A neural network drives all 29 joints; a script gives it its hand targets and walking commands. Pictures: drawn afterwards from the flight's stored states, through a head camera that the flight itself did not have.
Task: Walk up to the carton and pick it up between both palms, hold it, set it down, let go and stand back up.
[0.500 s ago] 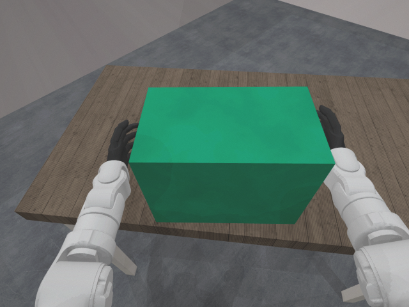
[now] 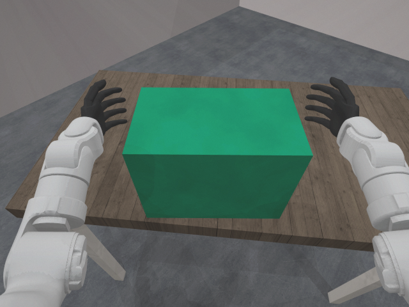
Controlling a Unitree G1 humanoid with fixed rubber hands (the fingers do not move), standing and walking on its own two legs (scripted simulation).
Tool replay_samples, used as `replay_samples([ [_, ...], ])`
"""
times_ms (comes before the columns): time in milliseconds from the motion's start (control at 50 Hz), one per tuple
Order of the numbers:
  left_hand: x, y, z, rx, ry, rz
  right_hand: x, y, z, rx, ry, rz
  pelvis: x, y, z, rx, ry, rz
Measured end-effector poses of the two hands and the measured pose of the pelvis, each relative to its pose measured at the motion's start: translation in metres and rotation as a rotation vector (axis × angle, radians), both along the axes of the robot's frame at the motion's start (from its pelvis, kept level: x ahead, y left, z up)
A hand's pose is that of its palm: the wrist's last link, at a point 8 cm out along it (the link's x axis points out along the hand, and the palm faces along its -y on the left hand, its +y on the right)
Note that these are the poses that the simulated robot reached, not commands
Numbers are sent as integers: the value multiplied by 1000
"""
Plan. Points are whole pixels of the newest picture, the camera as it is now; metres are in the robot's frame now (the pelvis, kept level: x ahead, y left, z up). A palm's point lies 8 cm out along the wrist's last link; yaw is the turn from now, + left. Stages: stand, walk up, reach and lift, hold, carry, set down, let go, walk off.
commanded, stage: set down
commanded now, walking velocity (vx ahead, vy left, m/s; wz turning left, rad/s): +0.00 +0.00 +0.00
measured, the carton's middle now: (214, 156) +0.41 +0.04 +0.08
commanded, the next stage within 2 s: none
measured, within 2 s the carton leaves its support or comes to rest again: neither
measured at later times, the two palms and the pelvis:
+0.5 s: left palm (71, 101) +0.40 +0.28 +0.21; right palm (368, 102) +0.43 -0.21 +0.21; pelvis +0.01 +0.01 +0.00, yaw +0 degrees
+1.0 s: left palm (72, 160) +0.32 +0.27 +0.14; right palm (365, 166) +0.36 -0.22 +0.14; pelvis +0.00 +0.00 +0.00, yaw +0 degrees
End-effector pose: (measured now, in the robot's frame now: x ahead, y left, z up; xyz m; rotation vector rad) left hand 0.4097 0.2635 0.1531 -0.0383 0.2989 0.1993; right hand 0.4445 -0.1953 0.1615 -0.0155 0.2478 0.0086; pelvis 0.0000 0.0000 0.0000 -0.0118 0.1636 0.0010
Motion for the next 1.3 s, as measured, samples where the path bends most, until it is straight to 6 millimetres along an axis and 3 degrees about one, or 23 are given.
replay_samples([
  [180,-6,8,21,20,-13,16,2,4,19,15,-33,8,6,2,2,-2,-27,9],
  [400,-12,17,53,44,-37,19,-4,-13,44,18,-44,2,8,6,4,-3,-44,11],
  [500,-14,14,58,48,-41,10,-12,-17,50,21,-49,9,7,7,5,0,-67,4],
  [780,-57,5,5,20,22,4,-58,-23,-1,16,-6,10,2,4,5,5,-112,-9],
  [1080,-96,9,-17,24,23,37,-96,-23,-30,22,8,7,2,3,5,12,-144,-9],
  [1300,-126,-1,-35,42,29,16,-127,-28,-46,18,1,-7,13,5,7,12,-176,-15],
])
